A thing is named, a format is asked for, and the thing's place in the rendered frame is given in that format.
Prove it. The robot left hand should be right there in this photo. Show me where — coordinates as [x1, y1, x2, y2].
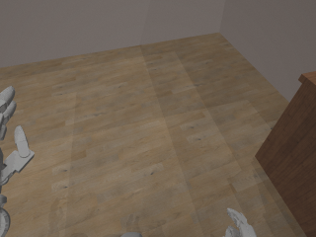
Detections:
[0, 86, 35, 194]

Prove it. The robot right hand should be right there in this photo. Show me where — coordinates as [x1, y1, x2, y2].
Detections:
[223, 207, 257, 237]

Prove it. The counter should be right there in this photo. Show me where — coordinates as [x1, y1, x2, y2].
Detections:
[255, 71, 316, 237]

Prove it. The left robot forearm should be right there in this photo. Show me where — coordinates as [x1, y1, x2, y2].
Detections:
[0, 195, 11, 237]

